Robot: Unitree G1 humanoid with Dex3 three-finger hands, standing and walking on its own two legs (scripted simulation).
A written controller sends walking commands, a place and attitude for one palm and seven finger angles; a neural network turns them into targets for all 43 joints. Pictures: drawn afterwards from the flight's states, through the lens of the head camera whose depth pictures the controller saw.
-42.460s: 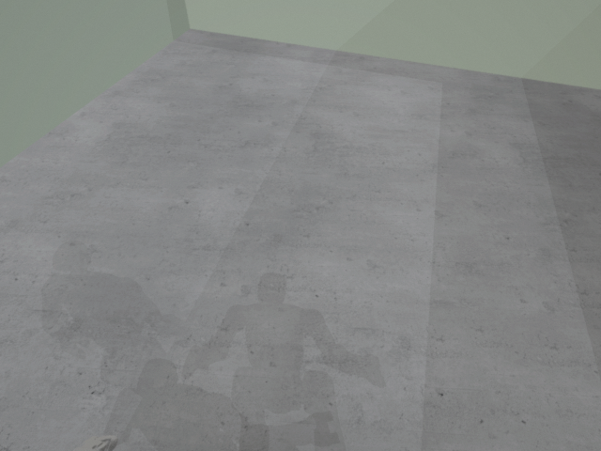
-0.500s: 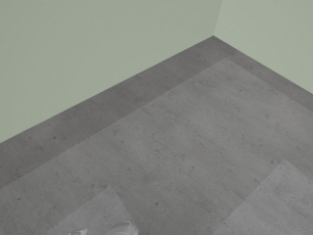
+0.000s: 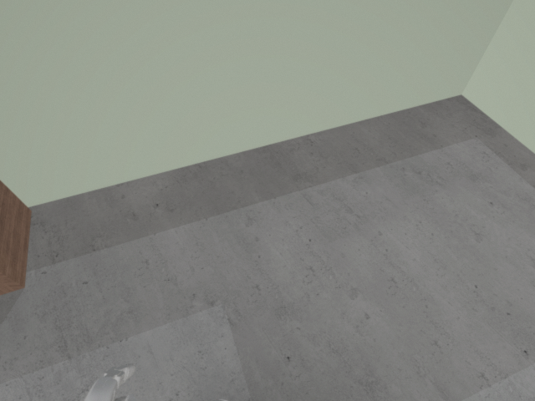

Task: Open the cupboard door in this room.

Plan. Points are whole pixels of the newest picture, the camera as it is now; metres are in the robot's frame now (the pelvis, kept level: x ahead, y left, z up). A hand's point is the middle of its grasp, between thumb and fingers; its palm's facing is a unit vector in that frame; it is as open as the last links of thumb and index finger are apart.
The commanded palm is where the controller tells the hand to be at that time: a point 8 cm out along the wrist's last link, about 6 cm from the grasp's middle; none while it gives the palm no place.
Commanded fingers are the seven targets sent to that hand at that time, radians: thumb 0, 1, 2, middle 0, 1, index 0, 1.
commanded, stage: turn to face it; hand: left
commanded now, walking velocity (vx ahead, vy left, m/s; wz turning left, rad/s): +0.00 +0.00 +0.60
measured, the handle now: out of the picture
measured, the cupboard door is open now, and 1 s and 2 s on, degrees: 43 43 43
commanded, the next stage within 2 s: take the last steps up to it in 1.68 s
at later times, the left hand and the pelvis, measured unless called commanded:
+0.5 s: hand out of the picture -0.02 +0.23 -0.17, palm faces +0.35 -0.90 -0.24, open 7.4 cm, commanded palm none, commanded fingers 0.00 0.90 0.90 -0.20 -0.30 -0.20 -0.30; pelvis -0.01 +0.00 +0.00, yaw +19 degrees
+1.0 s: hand out of the picture -0.06 +0.16 -0.16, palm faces +0.61 -0.77 -0.21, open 7.4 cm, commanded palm none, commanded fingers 0.00 0.90 0.90 -0.20 -0.30 -0.20 -0.30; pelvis +0.00 -0.03 +0.01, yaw +39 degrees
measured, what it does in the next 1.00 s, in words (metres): steps on the spot, turning left: left foot, then right foot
